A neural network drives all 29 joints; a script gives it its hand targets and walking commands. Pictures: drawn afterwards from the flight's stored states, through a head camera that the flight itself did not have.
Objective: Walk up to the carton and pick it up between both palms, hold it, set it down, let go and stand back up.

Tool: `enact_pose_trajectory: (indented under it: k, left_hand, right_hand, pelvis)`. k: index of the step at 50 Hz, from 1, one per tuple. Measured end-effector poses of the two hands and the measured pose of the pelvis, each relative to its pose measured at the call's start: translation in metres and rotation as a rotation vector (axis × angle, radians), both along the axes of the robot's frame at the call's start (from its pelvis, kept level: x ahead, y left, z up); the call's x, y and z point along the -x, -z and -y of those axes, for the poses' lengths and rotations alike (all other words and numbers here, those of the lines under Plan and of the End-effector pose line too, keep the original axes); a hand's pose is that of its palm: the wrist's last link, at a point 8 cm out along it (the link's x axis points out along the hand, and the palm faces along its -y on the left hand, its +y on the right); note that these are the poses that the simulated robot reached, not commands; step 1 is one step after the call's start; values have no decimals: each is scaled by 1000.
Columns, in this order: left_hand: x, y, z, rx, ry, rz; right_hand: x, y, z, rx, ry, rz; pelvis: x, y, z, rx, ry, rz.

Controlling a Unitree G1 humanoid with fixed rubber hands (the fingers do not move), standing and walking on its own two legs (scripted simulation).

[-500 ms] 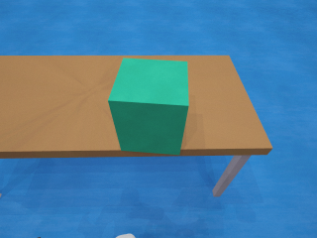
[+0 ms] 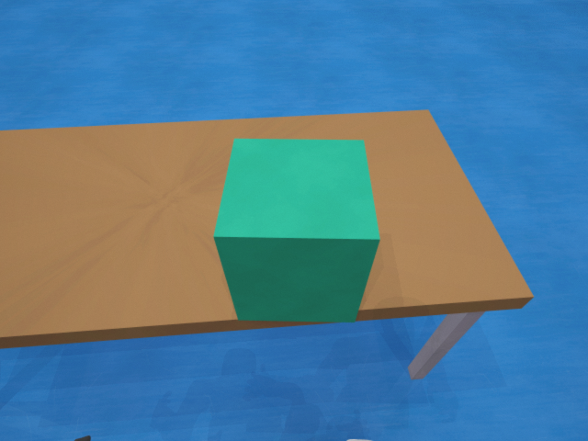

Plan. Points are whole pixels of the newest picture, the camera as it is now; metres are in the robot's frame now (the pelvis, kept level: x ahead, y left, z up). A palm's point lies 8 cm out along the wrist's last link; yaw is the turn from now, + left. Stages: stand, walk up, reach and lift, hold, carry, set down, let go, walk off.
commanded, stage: walk up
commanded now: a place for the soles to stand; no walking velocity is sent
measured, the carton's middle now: (297, 235) +0.44 +0.00 -0.01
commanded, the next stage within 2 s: reach and lift in 1.20 s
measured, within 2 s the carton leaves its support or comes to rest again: neither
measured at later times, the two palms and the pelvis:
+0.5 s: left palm out of the picture +0.10 +0.29 -0.07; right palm out of the picture +0.07 -0.33 -0.11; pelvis +0.00 -0.02 +0.01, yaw +0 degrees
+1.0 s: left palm out of the picture +0.10 +0.29 -0.08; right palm out of the picture +0.06 -0.31 -0.11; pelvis +0.01 -0.01 +0.01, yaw +0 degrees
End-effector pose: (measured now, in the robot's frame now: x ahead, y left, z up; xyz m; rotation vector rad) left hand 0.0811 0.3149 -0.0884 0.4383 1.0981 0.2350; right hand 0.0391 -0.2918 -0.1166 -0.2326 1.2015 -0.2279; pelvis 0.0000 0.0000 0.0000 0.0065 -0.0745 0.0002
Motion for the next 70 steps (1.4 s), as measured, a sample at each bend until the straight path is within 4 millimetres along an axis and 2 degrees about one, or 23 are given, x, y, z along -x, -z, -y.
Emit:
enact_pose_trajectory:
  k: [5, 13, 18, 33, 62, 66, 70]
  left_hand:
    - [-9, -7, 6, 1, -7, 32]
    - [-22, -13, 14, 17, 2, 61]
    - [-24, -15, 17, 15, -1, 62]
    - [-15, -12, 22, 27, -27, 15]
    - [-16, -6, 21, 50, -44, -3]
    - [-26, 3, 25, 60, -104, -138]
    - [-51, 3, 39, 79, -85, -147]
  right_hand:
    - [-14, -1, 6, 1, -35, 20]
    - [-24, -12, 28, 44, -60, 49]
    - [-29, -12, 34, 47, -59, 53]
    - [-22, -7, 32, 25, -45, 5]
    - [-23, -7, 20, 18, -41, 5]
    - [-42, -5, 18, 11, -81, 54]
    - [-68, -7, 16, -4, -67, 124]
  pelvis:
    - [1, -2, 4, 2, -11, -1]
    - [0, -6, 9, -6, -10, -8]
    - [-1, -8, 12, -10, -10, -9]
    - [-4, -12, 15, -14, -9, -18]
    - [-9, -13, 9, -6, -10, -15]
    - [-3, -7, 10, 3, -20, -34]
    - [1, -2, 9, 9, -19, -46]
